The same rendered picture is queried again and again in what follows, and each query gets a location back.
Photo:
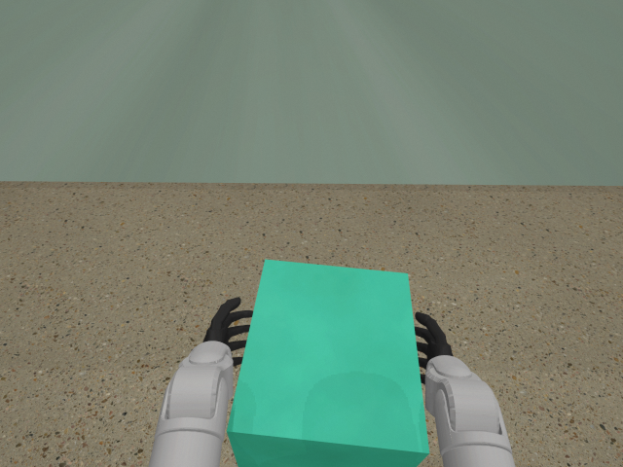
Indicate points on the carton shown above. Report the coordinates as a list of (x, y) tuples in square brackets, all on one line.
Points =
[(330, 374)]

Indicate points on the right robot hand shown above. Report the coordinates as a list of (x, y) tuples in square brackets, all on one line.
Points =
[(434, 336)]

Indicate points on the left robot forearm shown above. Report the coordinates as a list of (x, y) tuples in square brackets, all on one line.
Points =
[(192, 420)]

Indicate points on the right robot forearm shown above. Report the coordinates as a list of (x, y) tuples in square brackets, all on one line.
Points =
[(469, 423)]

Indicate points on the left robot hand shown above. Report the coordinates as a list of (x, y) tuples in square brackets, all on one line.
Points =
[(219, 331)]

